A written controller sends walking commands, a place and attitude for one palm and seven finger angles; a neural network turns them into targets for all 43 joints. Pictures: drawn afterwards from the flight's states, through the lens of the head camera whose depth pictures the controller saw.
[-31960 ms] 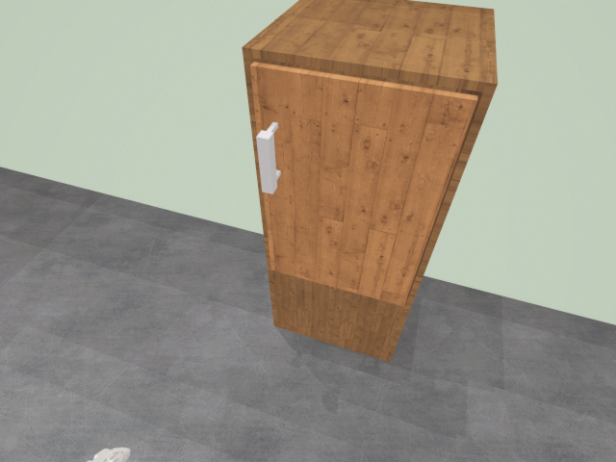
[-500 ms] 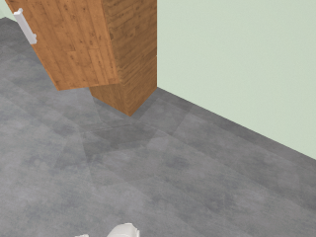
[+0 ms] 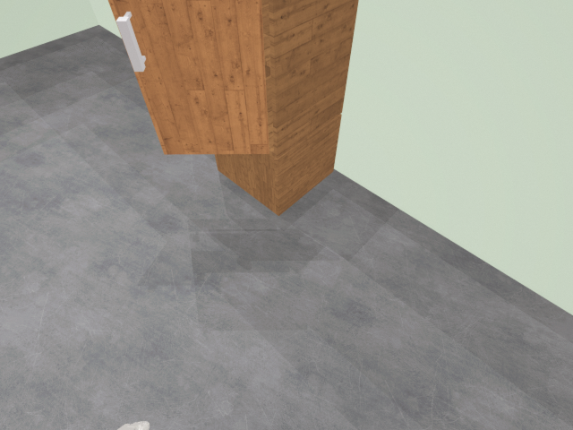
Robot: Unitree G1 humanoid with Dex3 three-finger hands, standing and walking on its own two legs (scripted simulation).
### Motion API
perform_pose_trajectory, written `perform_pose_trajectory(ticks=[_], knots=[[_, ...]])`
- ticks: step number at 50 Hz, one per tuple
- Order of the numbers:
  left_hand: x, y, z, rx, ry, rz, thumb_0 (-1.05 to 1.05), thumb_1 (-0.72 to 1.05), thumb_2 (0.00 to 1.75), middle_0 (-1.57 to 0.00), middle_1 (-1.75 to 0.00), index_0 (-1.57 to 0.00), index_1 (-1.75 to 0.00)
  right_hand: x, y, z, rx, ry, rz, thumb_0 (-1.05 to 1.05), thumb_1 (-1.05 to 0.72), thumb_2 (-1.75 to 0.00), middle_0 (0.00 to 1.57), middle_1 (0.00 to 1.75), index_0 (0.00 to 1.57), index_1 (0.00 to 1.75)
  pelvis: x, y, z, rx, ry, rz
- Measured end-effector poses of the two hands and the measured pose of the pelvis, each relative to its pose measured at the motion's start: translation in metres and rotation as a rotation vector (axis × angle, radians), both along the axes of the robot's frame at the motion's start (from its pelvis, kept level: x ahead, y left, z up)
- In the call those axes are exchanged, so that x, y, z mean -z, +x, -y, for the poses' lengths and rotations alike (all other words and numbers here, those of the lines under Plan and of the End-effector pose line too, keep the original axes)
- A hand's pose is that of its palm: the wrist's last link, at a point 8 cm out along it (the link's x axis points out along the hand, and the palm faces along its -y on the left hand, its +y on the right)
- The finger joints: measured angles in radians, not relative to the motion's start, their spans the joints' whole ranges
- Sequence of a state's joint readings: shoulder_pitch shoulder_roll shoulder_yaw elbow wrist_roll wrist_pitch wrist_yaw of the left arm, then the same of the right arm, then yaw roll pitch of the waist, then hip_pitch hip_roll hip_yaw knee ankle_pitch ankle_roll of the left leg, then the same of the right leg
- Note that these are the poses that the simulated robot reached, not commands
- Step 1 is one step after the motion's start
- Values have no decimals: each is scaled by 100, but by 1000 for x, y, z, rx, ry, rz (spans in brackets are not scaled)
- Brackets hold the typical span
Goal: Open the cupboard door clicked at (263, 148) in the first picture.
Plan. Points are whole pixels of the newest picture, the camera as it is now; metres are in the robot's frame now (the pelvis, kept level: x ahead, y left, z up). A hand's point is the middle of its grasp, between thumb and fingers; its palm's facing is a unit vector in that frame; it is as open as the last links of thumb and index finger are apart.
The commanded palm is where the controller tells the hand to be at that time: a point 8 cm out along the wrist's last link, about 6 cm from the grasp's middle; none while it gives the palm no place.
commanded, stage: take the last steps up to it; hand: left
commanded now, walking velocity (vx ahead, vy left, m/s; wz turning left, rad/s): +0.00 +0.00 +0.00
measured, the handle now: (133, 41) +1.00 +0.46 +0.03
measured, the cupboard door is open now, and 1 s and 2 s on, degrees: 44 44 44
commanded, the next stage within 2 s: come to a stop and stand still in 1.46 s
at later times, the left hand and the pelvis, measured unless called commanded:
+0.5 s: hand out of the picture -0.07 +0.22 -0.17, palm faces +0.29 -0.94 -0.20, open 7.4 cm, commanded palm none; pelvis +0.06 +0.06 -0.01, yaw +10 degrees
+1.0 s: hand (128, 309) +0.33 +0.32 -0.15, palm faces +0.08 -0.98 -0.19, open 7.4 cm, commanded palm none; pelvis +0.21 +0.13 +0.00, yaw +7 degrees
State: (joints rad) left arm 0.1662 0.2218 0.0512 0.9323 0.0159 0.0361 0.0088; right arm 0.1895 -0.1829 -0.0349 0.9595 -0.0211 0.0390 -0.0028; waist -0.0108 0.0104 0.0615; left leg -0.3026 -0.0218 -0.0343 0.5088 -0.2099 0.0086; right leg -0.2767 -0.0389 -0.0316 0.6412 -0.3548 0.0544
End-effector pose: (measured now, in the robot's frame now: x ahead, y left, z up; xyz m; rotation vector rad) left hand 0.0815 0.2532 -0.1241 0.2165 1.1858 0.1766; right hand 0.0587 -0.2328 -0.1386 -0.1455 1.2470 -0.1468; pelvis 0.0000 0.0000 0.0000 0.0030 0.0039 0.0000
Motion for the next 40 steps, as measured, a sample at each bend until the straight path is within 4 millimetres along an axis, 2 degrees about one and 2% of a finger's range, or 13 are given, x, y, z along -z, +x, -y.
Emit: perform_pose_trajectory(ticks=[3, 7, 10, 13, 16, 19, 23, 26, 28, 30, 33, 36, 40], knots=[[0, -7, 15, -9, 10, 16, 1, 91, 90, -20, -30, -19, -30, 11, -8, 12, 9, 20, -29, 0, -90, -89, 20, 30, 20, 30, 4, -2, 11, -18, 11, 10], [-7, -27, 31, -55, -14, 6, 0, 91, 90, -20, -30, -20, -30, 7, -11, 25, -17, 19, -76, 0, -90, -89, 20, 30, 20, 30, -4, 1, 15, -60, 20, 19], [-9, -47, 34, -108, -25, -20, 0, 92, 90, -20, -30, -20, -30, 1, -5, 30, -41, 9, -94, 0, -91, -89, 20, 30, 20, 30, -9, 6, 15, -88, 26, 17], [-9, -70, 30, -161, -33, -63, 0, 93, 90, -20, -30, -20, -30, -5, 10, 29, -79, -3, -102, 0, -91, -89, 20, 30, 20, 30, -12, 13, 11, -118, 32, 12], [-7, -97, 25, -221, -45, -123, 0, 92, 90, -20, -30, -20, -30, -9, 36, 19, -130, -14, -92, 0, -91, -90, 20, 30, 20, 30, -13, 21, 2, -145, 35, 8], [-4, -126, 17, -279, -64, -201, 0, 92, 90, -20, -30, -20, -30, -12, 74, -2, -189, -17, -52, 1, -91, -90, 20, 30, 20, 30, -12, 31, -13, -165, 34, 6], [6, -156, 1, -344, -100, -314, 0, 91, 90, -20, -30, -20, -30, -16, 135, -48, -271, -15, 43, 1, -91, -90, 19, 30, 20, 30, -5, 49, -42, -180, 27, 3], [22, -166, -19, -364, -130, -390, 1, 91, 90, -20, -30, -20, -30, -12, 175, -85, -310, -23, 152, 0, -91, -90, 20, 30, 20, 30, 11, 63, -70, -183, 5, 3], [28, -156, -36, -354, -133, -413, 1, 91, 90, -20, -30, -20, -30, -13, 185, -105, -306, -25, 194, 0, -91, -90, 20, 30, 20, 30, 14, 70, -82, -175, 11, 15], [29, -131, -53, -334, -124, -382, 1, 91, 90, -20, -30, -19, -30, -15, 183, -119, -291, -19, 191, 0, -91, -89, 20, 30, 20, 30, 10, 78, -92, -166, 13, 19], [25, -74, -78, -297, -109, -271, 1, 91, 90, -20, -30, -19, -30, -15, 167, -135, -258, -5, 133, 0, -91, -89, 20, 30, 20, 30, 1, 92, -104, -167, 13, 21], [17, -11, -96, -251, -97, -144, 1, 91, 90, -19, -29, -19, -30, -17, 155, -130, -197, -31, 90, -2, -95, -89, 20, 30, 21, 30, -5, 107, -116, -164, 18, 19], [6, 69, -113, -193, -86, -7, 1, 91, 90, -19, -29, -19, -30, -13, 129, -126, -152, -41, -25, -2, -94, -89, 20, 30, 20, 30, -8, 131, -127, -161, 26, 19]])
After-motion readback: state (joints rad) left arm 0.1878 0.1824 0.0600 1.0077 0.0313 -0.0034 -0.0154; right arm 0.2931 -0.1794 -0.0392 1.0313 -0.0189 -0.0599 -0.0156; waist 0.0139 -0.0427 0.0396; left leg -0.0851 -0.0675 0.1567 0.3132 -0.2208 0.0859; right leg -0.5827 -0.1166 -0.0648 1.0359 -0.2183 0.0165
